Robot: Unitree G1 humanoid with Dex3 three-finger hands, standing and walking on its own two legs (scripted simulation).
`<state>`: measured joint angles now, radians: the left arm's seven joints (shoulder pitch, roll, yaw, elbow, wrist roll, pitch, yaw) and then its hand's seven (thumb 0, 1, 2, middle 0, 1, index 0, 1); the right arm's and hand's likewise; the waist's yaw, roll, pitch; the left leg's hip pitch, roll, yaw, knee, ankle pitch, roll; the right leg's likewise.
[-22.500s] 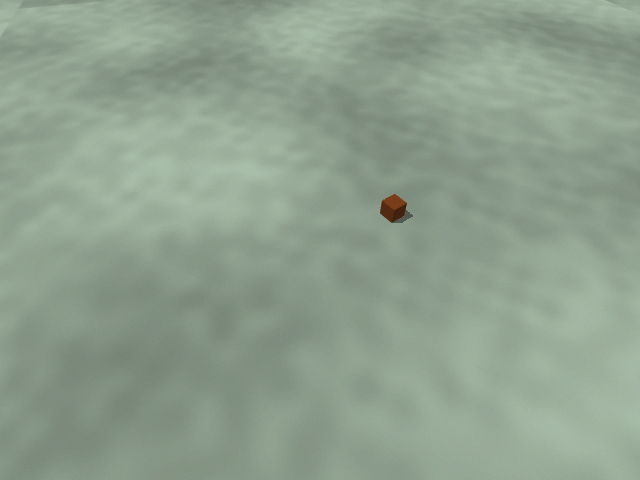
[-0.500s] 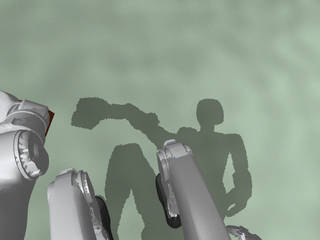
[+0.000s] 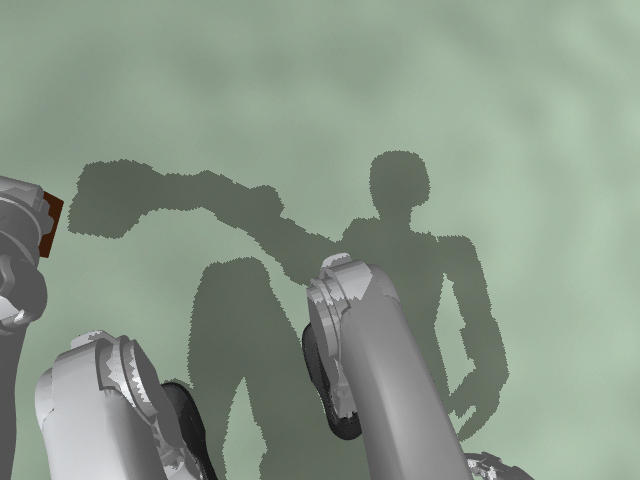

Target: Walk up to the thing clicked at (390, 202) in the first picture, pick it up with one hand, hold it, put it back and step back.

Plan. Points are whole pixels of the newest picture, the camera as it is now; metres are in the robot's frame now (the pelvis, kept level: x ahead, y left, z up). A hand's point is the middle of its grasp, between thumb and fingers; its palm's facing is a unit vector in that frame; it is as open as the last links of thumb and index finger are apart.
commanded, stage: crouch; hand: left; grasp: from above
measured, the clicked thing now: (6, 217) +0.49 +0.26 -0.19
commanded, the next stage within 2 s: lower in 0.02 s
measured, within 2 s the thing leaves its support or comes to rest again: neither
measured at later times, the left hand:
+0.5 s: hand (13, 217) +0.49 +0.25 -0.19, palm faces -0.15 -0.40 -0.90, open 10.6 cm
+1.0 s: hand (33, 220) +0.49 +0.25 -0.23, palm faces -0.17 -0.40 -0.90, open 10.6 cm
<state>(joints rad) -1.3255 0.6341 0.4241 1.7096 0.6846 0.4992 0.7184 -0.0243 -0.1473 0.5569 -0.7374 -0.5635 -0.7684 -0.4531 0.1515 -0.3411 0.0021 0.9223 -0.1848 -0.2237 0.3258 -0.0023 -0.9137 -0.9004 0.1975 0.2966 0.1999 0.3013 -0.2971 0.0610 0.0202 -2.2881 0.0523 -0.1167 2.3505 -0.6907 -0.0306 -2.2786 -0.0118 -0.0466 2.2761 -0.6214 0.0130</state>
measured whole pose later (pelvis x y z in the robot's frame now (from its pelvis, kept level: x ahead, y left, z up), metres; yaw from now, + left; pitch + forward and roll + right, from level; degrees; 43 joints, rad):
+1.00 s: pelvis +0.00 +0.01 -0.02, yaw -5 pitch +32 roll -10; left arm -1.35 0.83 0.39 1.80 0.68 0.42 0.81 -0.03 -0.15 0.55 -0.74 -0.56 -0.77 -0.46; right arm 0.14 -0.38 0.19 0.81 -0.24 -0.25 0.48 0.00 -0.92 -0.90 0.20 0.30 0.20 0.30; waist -0.41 -0.03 0.19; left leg -2.32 0.04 -0.21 2.45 -0.70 -0.03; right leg -2.26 -0.01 -0.12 2.31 -0.61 0.03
